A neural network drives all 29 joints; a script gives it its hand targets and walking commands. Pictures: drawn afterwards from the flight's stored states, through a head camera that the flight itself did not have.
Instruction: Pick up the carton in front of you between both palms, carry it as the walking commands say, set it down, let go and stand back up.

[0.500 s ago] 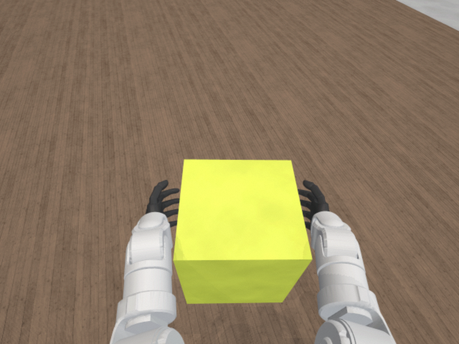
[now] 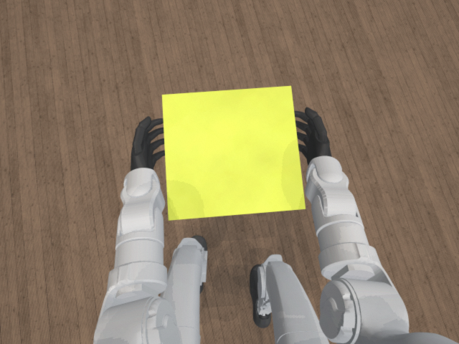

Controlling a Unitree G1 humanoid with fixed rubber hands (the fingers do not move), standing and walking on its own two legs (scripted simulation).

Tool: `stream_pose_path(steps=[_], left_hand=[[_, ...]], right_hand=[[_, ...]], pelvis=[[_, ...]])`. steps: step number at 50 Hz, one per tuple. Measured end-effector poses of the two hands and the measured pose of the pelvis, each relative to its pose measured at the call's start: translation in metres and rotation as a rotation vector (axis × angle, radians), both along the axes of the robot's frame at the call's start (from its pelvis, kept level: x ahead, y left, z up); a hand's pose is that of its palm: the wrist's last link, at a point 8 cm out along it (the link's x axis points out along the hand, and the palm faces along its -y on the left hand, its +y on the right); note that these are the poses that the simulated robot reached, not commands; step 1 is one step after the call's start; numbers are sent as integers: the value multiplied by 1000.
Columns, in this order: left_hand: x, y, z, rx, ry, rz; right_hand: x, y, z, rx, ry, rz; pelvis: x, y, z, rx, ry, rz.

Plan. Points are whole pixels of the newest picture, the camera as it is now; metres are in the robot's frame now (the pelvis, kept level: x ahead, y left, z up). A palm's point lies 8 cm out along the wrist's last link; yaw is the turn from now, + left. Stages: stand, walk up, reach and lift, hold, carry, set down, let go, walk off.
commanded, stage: set down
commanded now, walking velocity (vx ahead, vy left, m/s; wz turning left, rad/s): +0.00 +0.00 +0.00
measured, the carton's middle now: (230, 163) +0.41 +0.04 -0.15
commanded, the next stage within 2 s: none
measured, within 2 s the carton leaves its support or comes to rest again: neither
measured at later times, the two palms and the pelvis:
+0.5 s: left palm (148, 163) +0.41 +0.22 -0.21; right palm (280, 148) +0.47 -0.08 -0.21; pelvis -0.01 -0.01 -0.12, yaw -2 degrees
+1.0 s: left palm (153, 170) +0.43 +0.24 -0.37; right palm (258, 148) +0.51 -0.05 -0.36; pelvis -0.04 +0.00 -0.23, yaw -3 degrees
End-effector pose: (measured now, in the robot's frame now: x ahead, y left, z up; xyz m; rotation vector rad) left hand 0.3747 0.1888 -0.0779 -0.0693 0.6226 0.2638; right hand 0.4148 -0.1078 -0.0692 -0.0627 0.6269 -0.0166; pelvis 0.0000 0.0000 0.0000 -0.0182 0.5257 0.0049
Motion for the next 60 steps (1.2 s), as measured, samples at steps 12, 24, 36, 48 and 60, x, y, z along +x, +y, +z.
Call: stream_pose_path(steps=[12,24,36,48,60], left_hand=[[18,17,-51,-10,36,46],[35,29,-128,-3,53,59],[44,41,-204,0,67,94],[51,53,-275,13,95,116],[66,74,-329,42,136,112]], right_hand=[[29,18,-53,27,38,17],[50,31,-133,14,52,48],[72,47,-208,2,63,91],[92,61,-277,-25,83,148],[106,80,-351,-29,109,210]], pelvis=[[-5,-15,-57,-8,139,-1],[-14,-11,-114,-19,259,-10],[-28,-3,-171,-18,309,-22],[-43,-3,-221,-12,306,-30],[-45,-10,-260,10,269,-34]])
